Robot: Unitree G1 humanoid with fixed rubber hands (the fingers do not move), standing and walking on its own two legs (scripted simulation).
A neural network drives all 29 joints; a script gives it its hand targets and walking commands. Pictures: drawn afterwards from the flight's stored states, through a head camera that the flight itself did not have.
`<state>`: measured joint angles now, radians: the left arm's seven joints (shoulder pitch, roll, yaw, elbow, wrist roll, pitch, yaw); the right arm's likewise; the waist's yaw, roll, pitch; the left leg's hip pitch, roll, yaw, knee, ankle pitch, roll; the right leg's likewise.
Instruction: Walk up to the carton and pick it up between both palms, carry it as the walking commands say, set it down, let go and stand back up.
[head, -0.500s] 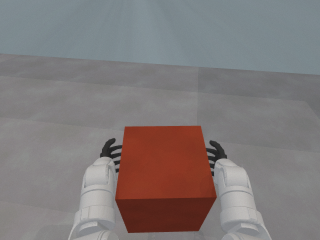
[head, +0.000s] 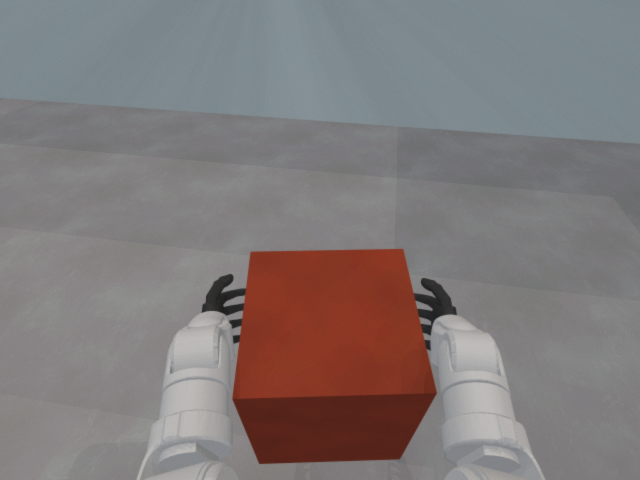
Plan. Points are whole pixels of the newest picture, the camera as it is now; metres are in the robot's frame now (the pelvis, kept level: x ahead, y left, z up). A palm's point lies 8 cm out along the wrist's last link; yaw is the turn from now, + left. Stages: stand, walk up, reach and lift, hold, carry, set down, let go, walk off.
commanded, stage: reach and lift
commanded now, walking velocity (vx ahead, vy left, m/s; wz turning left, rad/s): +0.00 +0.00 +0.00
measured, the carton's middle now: (328, 360) +0.31 +0.01 -0.01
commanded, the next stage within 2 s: hold in 0.56 s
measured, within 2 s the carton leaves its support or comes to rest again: neither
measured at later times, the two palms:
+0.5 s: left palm (215, 333) +0.30 +0.16 +0.06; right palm (446, 335) +0.30 -0.14 +0.06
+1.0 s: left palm (213, 336) +0.30 +0.16 +0.06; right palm (447, 337) +0.30 -0.14 +0.06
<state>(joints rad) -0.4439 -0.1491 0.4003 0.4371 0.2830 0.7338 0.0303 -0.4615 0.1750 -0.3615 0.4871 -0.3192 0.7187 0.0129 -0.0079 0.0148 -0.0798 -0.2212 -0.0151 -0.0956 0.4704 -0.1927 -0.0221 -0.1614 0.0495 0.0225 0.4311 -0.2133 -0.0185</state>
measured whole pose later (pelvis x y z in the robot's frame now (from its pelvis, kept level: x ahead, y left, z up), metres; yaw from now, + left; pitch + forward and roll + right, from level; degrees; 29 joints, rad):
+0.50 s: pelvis +0.01 +0.00 +0.00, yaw +0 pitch -4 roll -1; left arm -0.36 -0.16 0.36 0.36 0.28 0.75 0.02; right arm -0.38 0.19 -0.33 0.40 -0.32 0.74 0.02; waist -0.01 0.01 -0.08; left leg -0.17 -0.01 -0.10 0.42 -0.18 -0.02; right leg -0.11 0.05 0.02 0.38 -0.20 -0.02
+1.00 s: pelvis +0.00 +0.00 +0.00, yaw +0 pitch -5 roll +0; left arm -0.36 -0.17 0.35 0.34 0.28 0.75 0.01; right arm -0.38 0.19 -0.31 0.37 -0.31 0.75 0.02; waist -0.01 0.01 -0.06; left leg -0.17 -0.03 -0.09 0.44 -0.18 -0.02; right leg -0.13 0.04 0.02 0.44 -0.22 -0.02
